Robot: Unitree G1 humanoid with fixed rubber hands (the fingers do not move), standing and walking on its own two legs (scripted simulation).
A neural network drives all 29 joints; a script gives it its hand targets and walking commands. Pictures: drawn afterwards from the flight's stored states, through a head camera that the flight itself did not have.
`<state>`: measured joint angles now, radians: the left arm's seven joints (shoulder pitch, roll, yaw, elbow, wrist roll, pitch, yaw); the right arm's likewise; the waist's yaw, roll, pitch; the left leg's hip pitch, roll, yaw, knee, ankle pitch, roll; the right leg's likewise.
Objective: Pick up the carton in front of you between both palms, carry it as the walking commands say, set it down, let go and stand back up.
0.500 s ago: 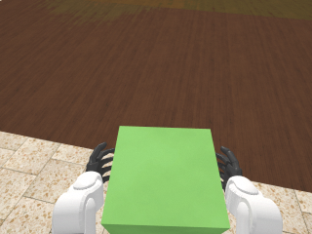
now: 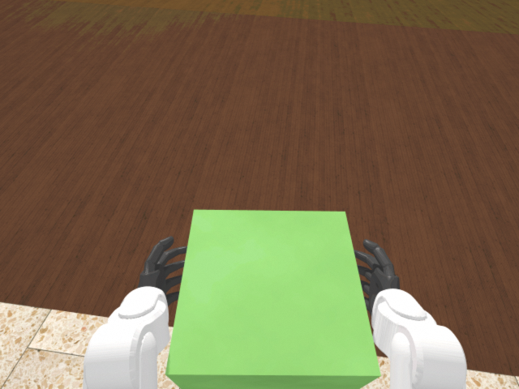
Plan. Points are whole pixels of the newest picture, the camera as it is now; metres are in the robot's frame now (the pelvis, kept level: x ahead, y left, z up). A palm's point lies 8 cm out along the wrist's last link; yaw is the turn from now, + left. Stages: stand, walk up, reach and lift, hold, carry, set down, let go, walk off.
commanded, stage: carry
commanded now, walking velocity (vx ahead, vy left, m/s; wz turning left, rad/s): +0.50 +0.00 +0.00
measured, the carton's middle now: (267, 314) +0.25 +0.00 +0.03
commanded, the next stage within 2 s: none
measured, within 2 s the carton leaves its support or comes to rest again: neither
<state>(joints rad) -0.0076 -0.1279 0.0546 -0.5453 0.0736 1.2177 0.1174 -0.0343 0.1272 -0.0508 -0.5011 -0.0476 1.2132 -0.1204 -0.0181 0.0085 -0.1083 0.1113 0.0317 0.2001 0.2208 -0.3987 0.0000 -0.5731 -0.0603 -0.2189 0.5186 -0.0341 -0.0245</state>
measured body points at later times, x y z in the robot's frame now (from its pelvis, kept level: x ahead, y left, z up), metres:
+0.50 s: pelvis +0.33 +0.01 +0.00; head +0.33 +0.01 +0.45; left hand +0.65 +0.17 +0.16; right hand +0.66 -0.14 +0.16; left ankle +0.47 +0.12 -0.71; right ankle +0.18 -0.09 -0.73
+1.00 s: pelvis +0.65 +0.02 +0.00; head +0.74 +0.02 +0.44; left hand +1.03 +0.18 +0.13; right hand +1.04 -0.13 +0.13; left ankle +0.49 +0.10 -0.70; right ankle +0.77 -0.06 -0.70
